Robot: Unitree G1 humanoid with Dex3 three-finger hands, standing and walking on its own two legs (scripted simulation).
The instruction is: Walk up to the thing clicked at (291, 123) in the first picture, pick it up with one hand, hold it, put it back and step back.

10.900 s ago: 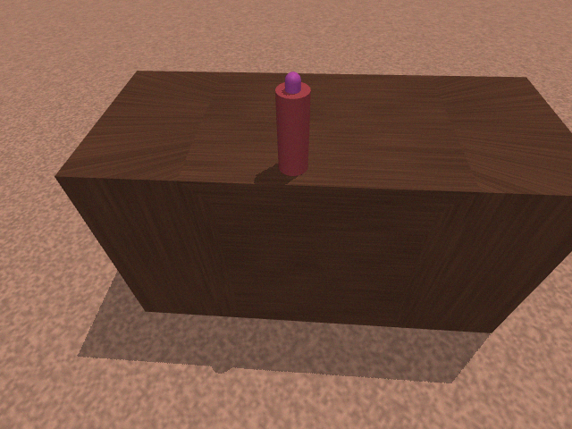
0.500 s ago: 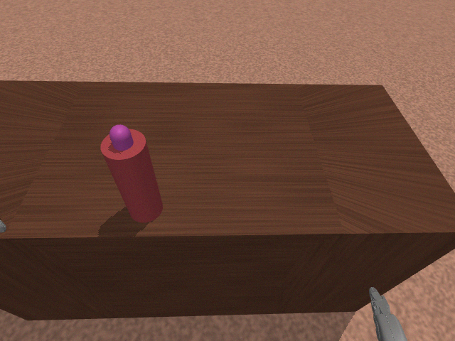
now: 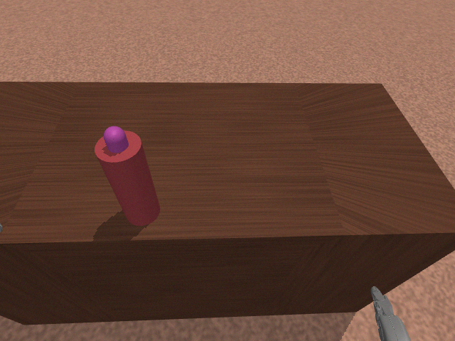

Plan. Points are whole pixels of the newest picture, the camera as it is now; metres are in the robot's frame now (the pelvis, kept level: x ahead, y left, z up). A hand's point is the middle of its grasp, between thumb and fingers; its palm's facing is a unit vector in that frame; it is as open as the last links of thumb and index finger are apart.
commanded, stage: go down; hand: left
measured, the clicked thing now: (130, 177) +0.42 +0.18 +0.06
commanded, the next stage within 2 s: approach in 0.26 s
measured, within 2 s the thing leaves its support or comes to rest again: neither
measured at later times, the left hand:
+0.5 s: hand out of the picture +0.35 +0.37 +0.13, palm faces +0.17 -0.99 +0.00, open 17.3 cm
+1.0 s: hand (114, 202) +0.41 +0.23 +0.00, palm faces +0.11 -0.99 +0.05, open 17.4 cm
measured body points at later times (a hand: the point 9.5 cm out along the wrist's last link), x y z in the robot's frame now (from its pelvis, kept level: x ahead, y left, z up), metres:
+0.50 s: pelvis -0.01 +0.00 +0.00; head +0.03 +0.03 +0.44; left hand +0.33 +0.42 +0.13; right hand +0.14 -0.26 -0.07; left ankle -0.01 +0.11 -0.72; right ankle -0.02 -0.14 -0.72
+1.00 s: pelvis -0.02 +0.00 -0.04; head +0.08 +0.04 +0.39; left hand +0.40 +0.28 +0.00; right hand +0.12 -0.28 -0.07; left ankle -0.01 +0.11 -0.72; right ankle -0.02 -0.14 -0.72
